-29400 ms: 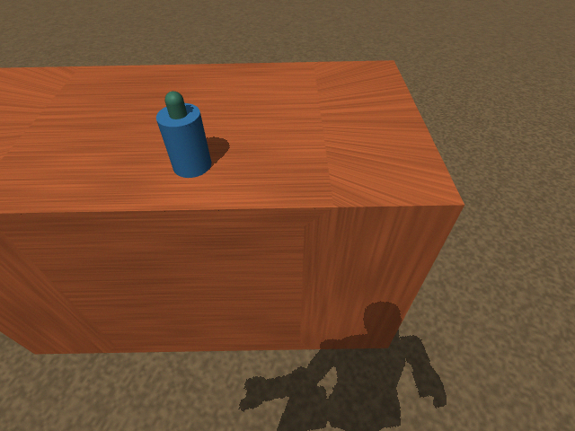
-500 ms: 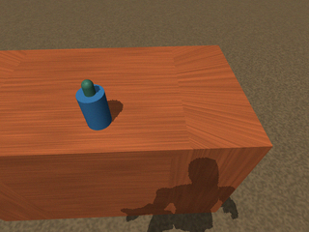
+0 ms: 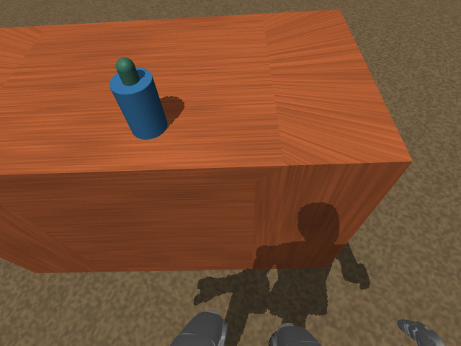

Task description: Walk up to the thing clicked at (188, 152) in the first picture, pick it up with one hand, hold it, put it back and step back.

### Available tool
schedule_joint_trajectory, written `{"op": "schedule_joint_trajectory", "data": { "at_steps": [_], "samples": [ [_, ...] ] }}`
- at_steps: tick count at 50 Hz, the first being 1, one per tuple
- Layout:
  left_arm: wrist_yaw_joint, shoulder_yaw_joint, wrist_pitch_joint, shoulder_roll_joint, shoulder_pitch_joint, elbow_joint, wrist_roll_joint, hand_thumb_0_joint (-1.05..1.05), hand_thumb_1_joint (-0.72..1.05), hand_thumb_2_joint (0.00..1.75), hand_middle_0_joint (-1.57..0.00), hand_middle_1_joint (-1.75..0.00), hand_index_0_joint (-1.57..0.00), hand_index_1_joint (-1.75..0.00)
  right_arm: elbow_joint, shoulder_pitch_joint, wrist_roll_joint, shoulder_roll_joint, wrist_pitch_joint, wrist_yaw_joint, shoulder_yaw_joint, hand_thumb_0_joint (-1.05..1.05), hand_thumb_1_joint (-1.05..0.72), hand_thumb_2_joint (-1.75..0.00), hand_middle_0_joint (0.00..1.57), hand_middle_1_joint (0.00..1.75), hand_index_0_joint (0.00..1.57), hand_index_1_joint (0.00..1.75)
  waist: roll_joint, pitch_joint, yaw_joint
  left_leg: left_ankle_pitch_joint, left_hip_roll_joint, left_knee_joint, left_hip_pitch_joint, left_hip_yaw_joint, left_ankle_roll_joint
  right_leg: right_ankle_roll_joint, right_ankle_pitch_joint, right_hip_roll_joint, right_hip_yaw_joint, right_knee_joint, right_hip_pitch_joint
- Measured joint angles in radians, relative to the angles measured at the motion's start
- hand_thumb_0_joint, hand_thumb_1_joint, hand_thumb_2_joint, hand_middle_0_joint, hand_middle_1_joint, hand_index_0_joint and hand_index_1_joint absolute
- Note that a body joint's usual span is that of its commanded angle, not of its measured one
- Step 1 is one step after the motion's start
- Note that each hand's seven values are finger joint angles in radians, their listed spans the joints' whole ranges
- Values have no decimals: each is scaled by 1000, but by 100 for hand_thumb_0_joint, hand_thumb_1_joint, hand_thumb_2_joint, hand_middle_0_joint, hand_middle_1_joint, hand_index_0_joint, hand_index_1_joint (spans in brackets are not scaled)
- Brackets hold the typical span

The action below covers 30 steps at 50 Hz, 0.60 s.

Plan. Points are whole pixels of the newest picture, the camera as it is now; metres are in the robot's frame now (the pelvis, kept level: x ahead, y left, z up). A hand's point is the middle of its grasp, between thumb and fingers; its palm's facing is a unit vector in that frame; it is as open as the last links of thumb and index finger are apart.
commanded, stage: step back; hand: left
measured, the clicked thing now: (137, 96) +0.57 +0.22 +0.08
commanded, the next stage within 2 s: none
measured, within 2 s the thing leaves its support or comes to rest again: neither
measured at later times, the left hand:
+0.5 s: hand out of the picture -0.01 +0.31 -0.15, palm faces -0.02 -0.93 -0.37, open 7.4 cm
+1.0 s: hand out of the picture -0.08 +0.31 -0.14, palm faces -0.02 -0.92 -0.39, open 7.4 cm
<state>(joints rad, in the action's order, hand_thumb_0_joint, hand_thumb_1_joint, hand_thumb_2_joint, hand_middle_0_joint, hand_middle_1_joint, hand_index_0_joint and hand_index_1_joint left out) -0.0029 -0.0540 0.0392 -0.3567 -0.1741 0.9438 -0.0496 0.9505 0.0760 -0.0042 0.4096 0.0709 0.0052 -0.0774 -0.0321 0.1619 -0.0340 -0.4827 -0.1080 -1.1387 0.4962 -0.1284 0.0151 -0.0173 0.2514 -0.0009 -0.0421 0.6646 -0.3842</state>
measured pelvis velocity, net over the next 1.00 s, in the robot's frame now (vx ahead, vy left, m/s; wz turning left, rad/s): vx -0.24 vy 0.05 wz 0.02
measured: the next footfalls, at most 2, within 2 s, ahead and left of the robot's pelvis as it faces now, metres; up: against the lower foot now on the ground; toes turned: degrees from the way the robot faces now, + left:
left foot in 0.20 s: -0.05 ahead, +0.14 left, +0.00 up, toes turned +0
right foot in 0.62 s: -0.12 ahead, -0.08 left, +0.00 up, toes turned +1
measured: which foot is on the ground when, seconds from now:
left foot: up 0.00-0.18, down 0.20-0.64, up 0.66-0.96, down 0.98-1.00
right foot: down 0.00-0.22, up 0.24-0.60, down 0.62-1.00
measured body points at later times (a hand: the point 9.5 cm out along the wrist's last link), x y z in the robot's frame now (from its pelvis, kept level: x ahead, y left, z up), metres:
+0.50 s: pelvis -0.10 +0.04 +0.01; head -0.03 +0.07 +0.45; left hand -0.01 +0.36 -0.12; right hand +0.00 -0.27 -0.09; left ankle -0.09 +0.14 -0.72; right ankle -0.14 -0.10 -0.66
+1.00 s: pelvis -0.24 +0.05 -0.01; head -0.17 +0.05 +0.44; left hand -0.08 +0.35 -0.11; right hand -0.16 -0.27 -0.12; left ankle -0.25 +0.16 -0.73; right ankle -0.16 -0.08 -0.72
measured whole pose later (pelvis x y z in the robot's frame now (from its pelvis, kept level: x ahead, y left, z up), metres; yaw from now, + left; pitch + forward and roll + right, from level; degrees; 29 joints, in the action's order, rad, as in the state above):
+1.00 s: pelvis -0.24 +0.05 -0.01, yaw +1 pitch -2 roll +0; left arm 0.01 -0.06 0.05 -0.37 -0.08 0.74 -0.03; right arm 0.89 0.18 -0.02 0.39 0.03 -0.02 -0.05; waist 0.01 0.19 0.01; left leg -0.38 -0.04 -0.67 0.25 -0.04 0.00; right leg 0.01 0.23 0.02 -0.01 0.68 -0.41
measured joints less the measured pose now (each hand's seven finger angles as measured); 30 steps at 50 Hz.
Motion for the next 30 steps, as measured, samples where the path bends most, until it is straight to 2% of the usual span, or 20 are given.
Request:
{"op": "schedule_joint_trajectory", "data": {
  "at_steps": [3, 6, 8, 10, 11, 12, 13, 14, 15, 17, 20, 22, 26, 28, 30],
  "samples": [
    [5, 0, 0, 6, 10, -25, 0, 1, 90, 90, -21, -30, -21, -30, -4, 35, 7, 7, -9, -3, 10, 1, -91, -90, 21, 30, 20, 30, -3, -6, 1, 1, -1, -3, -36, 3, -18, 6, -44, 13, 9, -51, -16],
    [14, -4, -7, 5, 31, -63, 4, 1, 90, 90, -21, -30, -21, -30, -1, 63, 1, 13, -7, -9, 20, 1, -91, -90, 21, 30, 20, 30, -5, -1, 9, -33, 31, 129, -111, 20, -31, 18, -70, 28, 29, -64, -38],
    [17, -4, -8, -2, 49, -89, 10, 1, 90, 90, -21, -30, -21, -30, -2, 72, -5, 11, -7, -11, 23, 1, -91, -90, 21, 30, 20, 30, 1, 9, 16, -34, 58, 265, -169, 42, -26, 31, -79, 39, 41, -53, -57],
    [17, -4, -2, -17, 67, -108, 20, 1, 90, 90, -21, -30, -21, -30, -3, 74, -13, 5, -15, -9, 22, 1, -91, -90, 21, 30, 20, 30, 19, 21, 26, 47, 75, 436, -236, 68, -9, 49, -80, 53, 44, -21, -84],
    [17, -6, 5, -33, 80, -110, 25, 1, 90, 90, -21, -30, -21, -30, 1, 67, -20, -13, -19, -10, 20, 1, -91, -90, 21, 30, 20, 30, 58, 41, 22, 69, 53, 459, -250, 88, 3, 50, -79, 73, 22, -1, -92],
    [20, -9, 13, -42, 86, -108, 29, 1, 90, 90, -21, -30, -21, -30, 0, 65, -29, -28, -20, -6, 21, 1, -91, -90, 21, 30, 20, 30, 85, 51, 16, 75, 42, 463, -257, 106, 10, 38, -24, 69, -11, 29, -101],
    [24, -11, 20, -43, 85, -102, 30, 1, 90, 90, -21, -30, -21, -30, -5, 69, -34, -37, -20, 0, 24, 1, -91, -90, 21, 30, 20, 30, 89, 48, 17, 78, 48, 460, -255, 111, 16, 31, 87, 34, -46, 89, -113],
    [29, -12, 27, -41, 82, -92, 27, 1, 90, 90, -21, -30, -21, -30, -10, 76, -37, -42, -20, 6, 27, 1, -91, -90, 21, 30, 21, 30, 78, 38, 31, 83, 62, 460, -249, 99, 20, 28, 184, -13, -71, 173, -124],
    [32, -12, 32, -38, 79, -82, 25, 1, 90, 90, -21, -30, -21, -30, -13, 85, -38, -46, -22, 9, 28, 1, -90, -90, 21, 30, 21, 30, 66, 27, 46, 95, 76, 472, -248, 84, 21, 25, 237, -57, -88, 264, -132],
    [31, -13, 34, -40, 69, -77, 33, 1, 90, 90, -20, -30, -21, -30, -15, 97, -42, -56, -22, 5, 33, 1, -90, -90, 21, 30, 21, 30, 64, 2, 53, 133, 91, 525, -253, 78, 21, 15, 245, -115, -119, 414, -141],
    [29, -16, 22, -44, 47, -92, 37, 1, 90, 90, -20, -30, -21, -30, -26, 90, -36, -59, -22, -6, 33, 1, -90, -90, 21, 30, 21, 30, 73, -15, 36, 176, 98, 578, -250, 101, 22, 12, 216, -140, -133, 512, -122],
    [29, -17, 15, -42, 38, -95, 34, 1, 90, 90, -20, -30, -21, -30, -42, 73, -29, -54, -27, -12, 28, 1, -90, -90, 21, 30, 21, 30, 71, -5, 31, 189, 101, 580, -242, 114, 26, 26, 214, -131, -125, 483, -77],
    [25, -15, 11, -41, 23, -93, 28, 1, 90, 90, -20, -30, -21, -30, -88, 34, -22, -48, -37, -18, 23, 1, -90, -90, 21, 30, 21, 30, 65, 21, 27, 198, 106, 553, -211, 151, 29, 44, 237, -91, -94, 321, 13],
    [21, -14, 9, -38, 18, -90, 26, 1, 90, 90, -20, -30, -21, -30, -106, 18, -20, -43, -38, -16, 22, 1, -90, -90, 21, 30, 21, 30, 58, 30, 26, 196, 112, 525, -188, 169, 25, 41, 223, -64, -61, 195, 60],
    [16, -14, 2, -34, 12, -86, 23, 1, 90, 90, -20, -30, -21, -30, -116, 7, -15, -38, -33, -13, 23, 1, -90, -90, 21, 30, 21, 30, 49, 32, 23, 187, 118, 483, -161, 186, 18, 31, 162, -44, -33, 46, 114]
  ]
}}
